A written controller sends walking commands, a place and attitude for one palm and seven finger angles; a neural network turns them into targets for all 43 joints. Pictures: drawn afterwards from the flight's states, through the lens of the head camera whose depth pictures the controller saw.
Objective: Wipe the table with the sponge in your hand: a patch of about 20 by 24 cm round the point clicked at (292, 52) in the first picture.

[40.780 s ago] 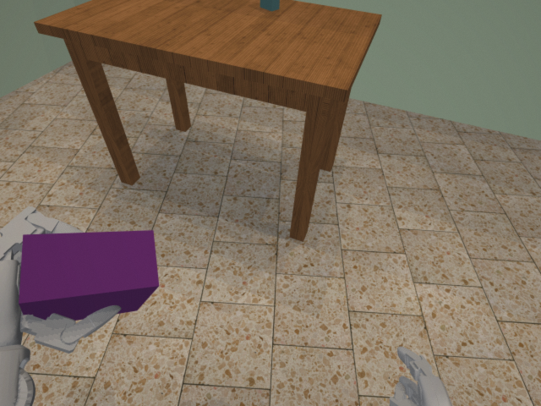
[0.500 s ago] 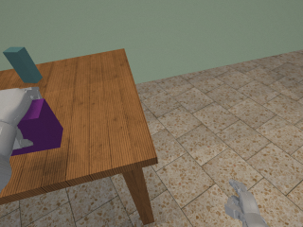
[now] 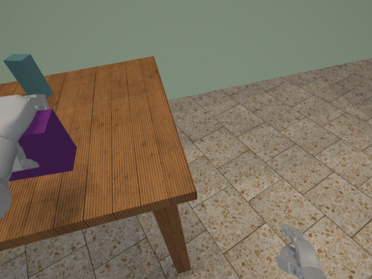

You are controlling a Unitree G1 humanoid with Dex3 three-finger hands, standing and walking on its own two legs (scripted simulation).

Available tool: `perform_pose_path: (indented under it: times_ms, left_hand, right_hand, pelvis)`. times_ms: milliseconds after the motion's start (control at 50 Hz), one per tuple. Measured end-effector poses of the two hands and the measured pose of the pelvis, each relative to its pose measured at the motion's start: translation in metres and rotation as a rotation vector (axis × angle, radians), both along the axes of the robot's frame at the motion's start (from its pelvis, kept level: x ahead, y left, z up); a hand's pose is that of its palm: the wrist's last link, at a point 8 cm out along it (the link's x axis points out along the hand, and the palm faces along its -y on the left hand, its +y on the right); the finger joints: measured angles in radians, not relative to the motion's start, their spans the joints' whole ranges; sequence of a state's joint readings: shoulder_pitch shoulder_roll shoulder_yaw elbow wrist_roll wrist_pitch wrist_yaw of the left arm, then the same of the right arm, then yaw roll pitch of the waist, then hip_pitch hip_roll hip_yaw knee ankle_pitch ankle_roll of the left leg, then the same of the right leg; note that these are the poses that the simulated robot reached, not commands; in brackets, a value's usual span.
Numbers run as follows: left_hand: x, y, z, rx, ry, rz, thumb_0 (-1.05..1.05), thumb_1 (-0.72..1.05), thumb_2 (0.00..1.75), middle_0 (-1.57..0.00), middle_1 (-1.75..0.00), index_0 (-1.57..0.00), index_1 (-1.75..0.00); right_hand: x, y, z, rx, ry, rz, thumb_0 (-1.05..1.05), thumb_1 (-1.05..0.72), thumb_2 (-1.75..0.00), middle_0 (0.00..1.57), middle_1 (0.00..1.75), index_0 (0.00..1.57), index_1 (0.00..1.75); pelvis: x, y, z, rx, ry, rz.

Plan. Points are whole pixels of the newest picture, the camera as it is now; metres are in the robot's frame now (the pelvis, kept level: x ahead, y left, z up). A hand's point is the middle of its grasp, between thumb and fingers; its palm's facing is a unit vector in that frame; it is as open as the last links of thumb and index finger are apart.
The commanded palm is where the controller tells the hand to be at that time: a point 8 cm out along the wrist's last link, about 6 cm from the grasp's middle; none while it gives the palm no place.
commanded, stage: bring the sponge back beside the body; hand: left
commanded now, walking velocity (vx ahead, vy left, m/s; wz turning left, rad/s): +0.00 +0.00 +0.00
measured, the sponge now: (34, 152) +0.26 +0.36 +0.16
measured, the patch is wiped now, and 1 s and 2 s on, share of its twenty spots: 1.00 1.00 1.00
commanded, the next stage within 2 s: step back with the hand held close in 1.56 s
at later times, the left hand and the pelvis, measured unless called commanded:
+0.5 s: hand (26, 149) +0.24 +0.33 +0.20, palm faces +0.18 +0.02 -0.98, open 10.5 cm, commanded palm +0.19 +0.33 +0.27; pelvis +0.00 +0.01 +0.00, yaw +0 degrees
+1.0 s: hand (41, 166) +0.22 +0.28 +0.19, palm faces +0.18 -0.03 -0.98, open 10.5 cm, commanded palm +0.16 +0.29 +0.26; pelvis +0.00 -0.01 +0.00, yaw -2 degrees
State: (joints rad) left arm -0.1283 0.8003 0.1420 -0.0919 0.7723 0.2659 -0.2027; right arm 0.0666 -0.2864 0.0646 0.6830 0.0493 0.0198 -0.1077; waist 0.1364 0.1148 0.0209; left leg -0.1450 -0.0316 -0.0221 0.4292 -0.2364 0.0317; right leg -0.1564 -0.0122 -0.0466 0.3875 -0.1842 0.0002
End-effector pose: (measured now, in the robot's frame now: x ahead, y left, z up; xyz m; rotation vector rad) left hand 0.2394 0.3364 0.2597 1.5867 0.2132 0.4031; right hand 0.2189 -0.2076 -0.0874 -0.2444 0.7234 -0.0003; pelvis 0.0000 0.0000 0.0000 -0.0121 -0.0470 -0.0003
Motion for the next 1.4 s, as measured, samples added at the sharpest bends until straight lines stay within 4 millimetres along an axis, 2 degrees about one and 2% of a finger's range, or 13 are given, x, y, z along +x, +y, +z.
perform_pose_path:
  times_ms: [180, 300, 380, 600, 780, 1000, 1120, 1200, 1280, 1400]
  left_hand:
    - [-0.004, 0.001, -0.005, -0.031, 0.001, 0.039, 0.00, -0.55, 1.05, -0.71, -1.30, -0.71, -1.32]
    - [-0.016, -0.012, -0.012, -0.047, 0.006, -0.004, 0.00, -0.55, 1.05, -0.71, -1.30, -0.71, -1.32]
    - [-0.024, -0.019, -0.011, -0.043, -0.024, -0.027, 0.00, -0.55, 1.05, -0.71, -1.30, -0.71, -1.32]
    - [-0.031, -0.022, -0.008, -0.069, -0.061, 0.044, -0.01, -0.55, 1.05, -0.71, -1.30, -0.71, -1.32]
    - [-0.042, -0.046, -0.016, -0.073, -0.025, -0.011, -0.01, -0.55, 1.05, -0.71, -1.30, -0.71, -1.32]
    - [-0.053, -0.058, -0.016, -0.096, -0.071, 0.009, -0.01, -0.55, 1.05, -0.71, -1.30, -0.71, -1.32]
    - [-0.059, -0.079, -0.023, -0.119, -0.064, -0.041, -0.01, -0.55, 1.05, -0.71, -1.30, -0.71, -1.32]
    - [-0.064, -0.092, -0.020, -0.112, -0.088, -0.075, -0.01, -0.55, 1.05, -0.71, -1.30, -0.71, -1.32]
    - [-0.069, -0.094, -0.015, -0.104, -0.123, -0.067, -0.01, -0.55, 1.05, -0.71, -1.30, -0.71, -1.32]
    - [-0.069, -0.086, -0.016, -0.119, -0.143, -0.011, -0.01, -0.55, 1.05, -0.71, -1.30, -0.71, -1.32]
  right_hand:
    - [0.008, 0.011, 0.001, 0.028, -0.004, 0.022, 0.02, -0.90, -0.90, 0.20, 0.30, 0.20, 0.29]
    - [0.018, 0.017, 0.005, 0.027, -0.025, 0.039, 0.02, -0.90, -0.90, 0.20, 0.30, 0.20, 0.29]
    - [0.025, 0.022, 0.010, 0.030, -0.040, 0.052, 0.02, -0.90, -0.90, 0.20, 0.30, 0.20, 0.29]
    - [0.035, 0.033, 0.019, 0.061, -0.071, 0.085, 0.02, -0.90, -0.90, 0.20, 0.30, 0.20, 0.29]
    - [0.031, 0.023, 0.019, 0.059, -0.077, 0.079, 0.02, -0.90, -0.90, 0.20, 0.30, 0.20, 0.29]
    - [0.020, 0.006, 0.016, 0.065, -0.075, 0.052, 0.02, -0.90, -0.90, 0.20, 0.30, 0.20, 0.29]
    - [0.017, -0.002, 0.016, 0.068, -0.096, 0.039, 0.02, -0.90, -0.90, 0.20, 0.30, 0.20, 0.29]
    - [0.017, -0.005, 0.017, 0.074, -0.108, 0.036, 0.02, -0.90, -0.90, 0.20, 0.30, 0.20, 0.29]
    - [0.017, -0.007, 0.019, 0.085, -0.114, 0.037, 0.02, -0.90, -0.90, 0.20, 0.30, 0.20, 0.29]
    - [0.014, -0.011, 0.020, 0.086, -0.118, 0.036, 0.02, -0.90, -0.90, 0.20, 0.30, 0.20, 0.29]
  pelvis:
    - [0.002, 0.005, 0.000, 0.002, 0.007, -0.009]
    - [0.004, 0.008, 0.000, 0.001, 0.000, -0.007]
    - [0.005, 0.008, 0.000, 0.001, -0.008, -0.008]
    - [0.002, 0.003, 0.001, 0.005, -0.015, -0.011]
    - [0.000, -0.003, 0.000, 0.007, -0.024, -0.018]
    - [-0.005, -0.013, -0.001, 0.011, -0.037, -0.027]
    - [-0.007, -0.018, -0.001, 0.014, -0.046, -0.033]
    - [-0.007, -0.021, -0.002, 0.015, -0.052, -0.039]
    - [-0.008, -0.024, -0.003, 0.015, -0.057, -0.044]
    - [-0.011, -0.028, -0.003, 0.016, -0.061, -0.042]
